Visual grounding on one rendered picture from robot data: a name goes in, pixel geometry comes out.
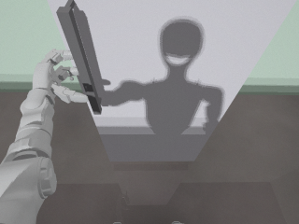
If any left robot hand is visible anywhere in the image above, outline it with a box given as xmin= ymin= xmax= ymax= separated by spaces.
xmin=32 ymin=49 xmax=89 ymax=104

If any fridge door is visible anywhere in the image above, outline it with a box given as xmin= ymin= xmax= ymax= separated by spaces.
xmin=47 ymin=0 xmax=297 ymax=161

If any left robot upper arm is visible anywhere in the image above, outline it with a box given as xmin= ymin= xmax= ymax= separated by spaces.
xmin=0 ymin=156 xmax=57 ymax=224

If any left robot forearm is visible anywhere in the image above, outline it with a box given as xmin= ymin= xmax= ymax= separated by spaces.
xmin=0 ymin=89 xmax=55 ymax=166

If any handle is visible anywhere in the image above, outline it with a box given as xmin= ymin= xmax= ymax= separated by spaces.
xmin=56 ymin=0 xmax=102 ymax=115

